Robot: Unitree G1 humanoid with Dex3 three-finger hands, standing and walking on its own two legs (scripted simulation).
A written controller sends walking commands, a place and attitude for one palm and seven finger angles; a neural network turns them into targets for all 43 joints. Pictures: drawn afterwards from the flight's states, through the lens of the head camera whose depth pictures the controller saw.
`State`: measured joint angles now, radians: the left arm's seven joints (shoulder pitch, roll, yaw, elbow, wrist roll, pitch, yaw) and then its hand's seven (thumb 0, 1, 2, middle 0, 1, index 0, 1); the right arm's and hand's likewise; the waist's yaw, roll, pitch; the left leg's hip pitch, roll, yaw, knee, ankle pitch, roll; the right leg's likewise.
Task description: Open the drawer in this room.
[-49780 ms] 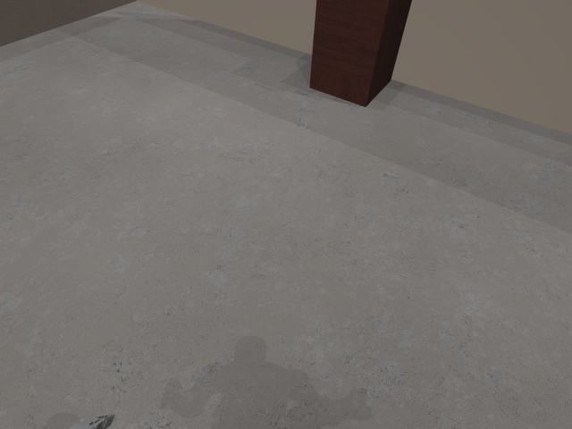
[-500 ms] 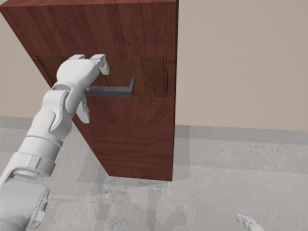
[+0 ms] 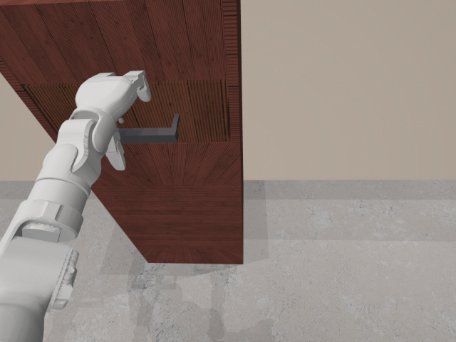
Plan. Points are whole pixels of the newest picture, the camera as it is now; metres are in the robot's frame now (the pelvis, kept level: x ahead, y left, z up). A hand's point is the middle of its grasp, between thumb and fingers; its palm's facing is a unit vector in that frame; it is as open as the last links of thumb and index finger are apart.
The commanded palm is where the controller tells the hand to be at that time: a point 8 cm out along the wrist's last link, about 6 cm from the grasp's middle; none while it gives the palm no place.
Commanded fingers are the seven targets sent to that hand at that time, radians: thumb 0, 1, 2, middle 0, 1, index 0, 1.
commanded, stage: move the hooked fingers above the handle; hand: left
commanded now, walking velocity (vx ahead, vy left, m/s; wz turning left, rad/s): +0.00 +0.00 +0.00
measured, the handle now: (130, 127) +0.50 +0.21 +0.10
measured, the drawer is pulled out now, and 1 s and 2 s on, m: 0.00 0.00 0.00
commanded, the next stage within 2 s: none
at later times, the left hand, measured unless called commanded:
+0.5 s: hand (120, 117) +0.46 +0.20 +0.16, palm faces +0.03 -0.04 -1.00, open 13.8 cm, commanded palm +0.44 +0.21 +0.22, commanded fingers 0.00 -0.50 0.30 -0.30 -1.20 -0.30 -1.20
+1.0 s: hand (123, 116) +0.46 +0.19 +0.16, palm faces +0.03 -0.03 -1.00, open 13.8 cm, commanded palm +0.44 +0.21 +0.22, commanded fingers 0.00 -0.50 0.30 -0.30 -1.20 -0.30 -1.20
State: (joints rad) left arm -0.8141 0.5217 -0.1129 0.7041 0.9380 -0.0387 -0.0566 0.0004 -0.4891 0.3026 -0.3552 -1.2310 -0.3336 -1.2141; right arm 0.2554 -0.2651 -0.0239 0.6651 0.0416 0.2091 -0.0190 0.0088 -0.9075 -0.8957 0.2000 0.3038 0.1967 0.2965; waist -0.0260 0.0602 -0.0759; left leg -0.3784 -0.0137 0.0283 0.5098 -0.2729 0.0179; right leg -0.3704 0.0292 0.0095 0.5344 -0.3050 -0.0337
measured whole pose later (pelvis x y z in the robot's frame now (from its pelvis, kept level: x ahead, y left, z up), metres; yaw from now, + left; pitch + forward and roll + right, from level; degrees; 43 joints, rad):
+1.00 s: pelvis +0.00 +0.01 +0.00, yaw +1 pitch +8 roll +0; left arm -0.87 0.49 -0.18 0.71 0.94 -0.02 -0.04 0.00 -0.49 0.30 -0.33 -1.21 -0.32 -1.20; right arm 0.24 -0.27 -0.03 0.67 0.05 0.19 -0.02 0.01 -0.91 -0.90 0.20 0.30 0.20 0.30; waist -0.02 0.05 -0.08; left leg -0.39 -0.02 0.02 0.53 -0.28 0.02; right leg -0.37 0.02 0.00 0.54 -0.31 -0.03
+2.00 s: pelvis -0.01 +0.00 +0.00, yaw +1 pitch +7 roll +0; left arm -0.81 0.52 -0.18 0.65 0.93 -0.03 -0.10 0.00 -0.49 0.30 -0.32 -1.21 -0.32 -1.21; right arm 0.25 -0.27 -0.03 0.65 0.06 0.19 -0.03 0.01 -0.91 -0.90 0.20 0.30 0.20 0.30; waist 0.00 0.05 -0.08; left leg -0.38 -0.02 0.01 0.53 -0.27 0.02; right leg -0.36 0.03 -0.01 0.54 -0.31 -0.03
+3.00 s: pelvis +0.00 +0.00 +0.00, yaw +0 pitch +8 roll +0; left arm -0.83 0.50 -0.14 0.73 0.96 -0.02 -0.06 0.00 -0.49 0.30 -0.33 -1.21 -0.33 -1.21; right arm 0.24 -0.26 -0.02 0.64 0.05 0.19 -0.03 0.01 -0.91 -0.90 0.20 0.30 0.20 0.30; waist -0.02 0.05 -0.09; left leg -0.41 -0.01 0.02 0.55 -0.29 0.02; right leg -0.39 0.03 0.00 0.56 -0.31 -0.03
